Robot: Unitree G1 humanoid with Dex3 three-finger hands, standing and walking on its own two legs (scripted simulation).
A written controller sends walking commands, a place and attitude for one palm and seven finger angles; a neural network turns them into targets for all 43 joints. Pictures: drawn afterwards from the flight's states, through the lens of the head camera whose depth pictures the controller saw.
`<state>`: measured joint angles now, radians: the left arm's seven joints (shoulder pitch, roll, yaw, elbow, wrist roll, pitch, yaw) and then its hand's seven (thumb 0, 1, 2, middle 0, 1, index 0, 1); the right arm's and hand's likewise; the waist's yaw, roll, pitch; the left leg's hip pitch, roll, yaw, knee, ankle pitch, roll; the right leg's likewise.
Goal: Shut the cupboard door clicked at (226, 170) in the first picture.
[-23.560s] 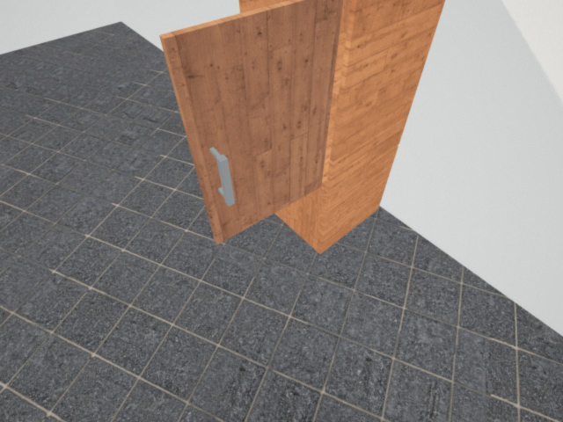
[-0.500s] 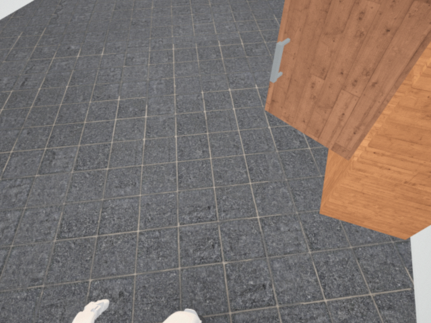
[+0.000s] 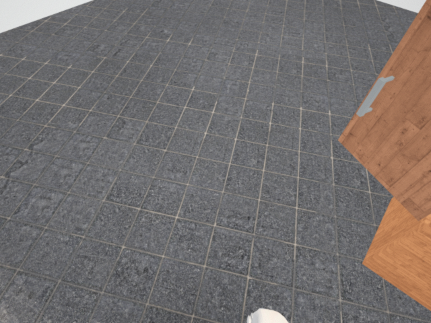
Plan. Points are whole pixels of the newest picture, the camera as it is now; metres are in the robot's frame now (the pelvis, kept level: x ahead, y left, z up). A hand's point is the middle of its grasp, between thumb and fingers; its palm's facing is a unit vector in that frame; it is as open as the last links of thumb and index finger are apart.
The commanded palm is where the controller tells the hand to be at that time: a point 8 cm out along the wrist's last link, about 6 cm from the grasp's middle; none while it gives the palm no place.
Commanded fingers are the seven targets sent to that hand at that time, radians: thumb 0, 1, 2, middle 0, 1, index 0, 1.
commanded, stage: walk to a spot facing it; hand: left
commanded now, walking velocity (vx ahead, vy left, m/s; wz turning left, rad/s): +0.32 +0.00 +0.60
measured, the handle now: (374, 96) +0.79 -0.49 -0.07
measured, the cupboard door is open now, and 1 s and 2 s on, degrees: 65 65 65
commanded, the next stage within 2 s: turn to face it in 0.72 s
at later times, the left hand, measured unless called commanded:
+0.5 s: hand out of the picture +0.06 +0.13 -0.15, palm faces +0.39 -0.90 -0.19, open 7.4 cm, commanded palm none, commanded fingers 0.00 0.90 0.90 -0.20 -0.30 -0.20 -0.30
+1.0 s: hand (81, 275) +0.22 +0.31 -0.16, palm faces +0.56 -0.81 -0.20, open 7.4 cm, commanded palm none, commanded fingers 0.00 0.90 0.90 -0.20 -0.30 -0.20 -0.30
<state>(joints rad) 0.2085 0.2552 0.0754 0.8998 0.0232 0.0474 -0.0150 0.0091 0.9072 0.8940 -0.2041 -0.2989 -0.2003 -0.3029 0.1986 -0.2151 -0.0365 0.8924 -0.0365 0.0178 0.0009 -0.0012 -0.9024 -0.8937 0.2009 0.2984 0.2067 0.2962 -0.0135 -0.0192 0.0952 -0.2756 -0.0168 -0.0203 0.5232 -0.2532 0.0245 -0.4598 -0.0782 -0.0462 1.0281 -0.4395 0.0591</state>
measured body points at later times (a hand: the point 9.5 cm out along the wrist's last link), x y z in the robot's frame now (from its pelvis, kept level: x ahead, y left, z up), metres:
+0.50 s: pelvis +0.12 -0.03 +0.01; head +0.16 -0.03 +0.46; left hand +0.04 +0.17 -0.14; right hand +0.28 -0.25 -0.14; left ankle +0.14 +0.12 -0.66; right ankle +0.09 -0.14 -0.74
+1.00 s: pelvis +0.24 +0.08 +0.01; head +0.25 +0.12 +0.46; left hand +0.19 +0.35 -0.14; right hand +0.42 -0.09 -0.13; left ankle +0.23 +0.13 -0.74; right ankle +0.39 -0.04 -0.66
